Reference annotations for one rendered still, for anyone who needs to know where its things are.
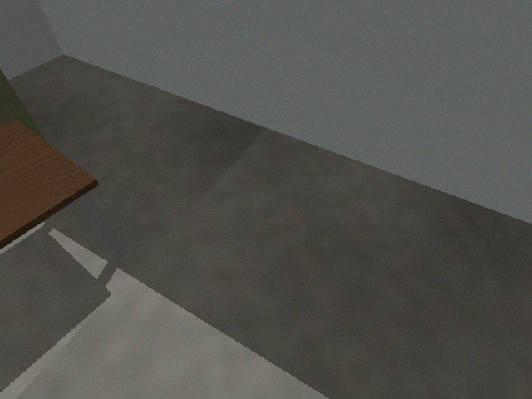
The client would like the coffee table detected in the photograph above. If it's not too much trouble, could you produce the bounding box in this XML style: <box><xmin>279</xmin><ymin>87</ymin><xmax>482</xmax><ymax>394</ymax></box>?
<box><xmin>0</xmin><ymin>120</ymin><xmax>126</xmax><ymax>259</ymax></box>

